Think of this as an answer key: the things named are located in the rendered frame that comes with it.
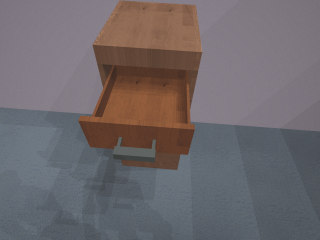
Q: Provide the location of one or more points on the cabinet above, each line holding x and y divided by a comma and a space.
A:
151, 35

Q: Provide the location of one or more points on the handle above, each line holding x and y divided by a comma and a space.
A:
134, 153

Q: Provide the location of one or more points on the drawer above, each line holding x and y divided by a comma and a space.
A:
142, 104

